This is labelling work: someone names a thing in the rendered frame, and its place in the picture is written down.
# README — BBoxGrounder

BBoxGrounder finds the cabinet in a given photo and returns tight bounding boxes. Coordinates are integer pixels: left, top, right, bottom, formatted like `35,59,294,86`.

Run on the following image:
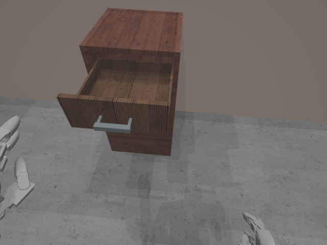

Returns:
79,8,183,156

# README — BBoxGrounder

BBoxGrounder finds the handle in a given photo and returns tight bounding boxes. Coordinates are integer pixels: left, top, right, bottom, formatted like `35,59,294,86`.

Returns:
93,115,132,134

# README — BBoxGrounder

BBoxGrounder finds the right robot hand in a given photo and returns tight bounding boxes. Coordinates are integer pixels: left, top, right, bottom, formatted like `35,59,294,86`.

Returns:
239,212,276,245

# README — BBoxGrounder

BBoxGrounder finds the drawer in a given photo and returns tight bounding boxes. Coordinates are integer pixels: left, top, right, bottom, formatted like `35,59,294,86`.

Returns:
56,58,174,135

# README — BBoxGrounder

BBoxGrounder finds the left robot hand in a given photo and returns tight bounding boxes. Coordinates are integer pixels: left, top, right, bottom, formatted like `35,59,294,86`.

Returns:
0,115,34,220

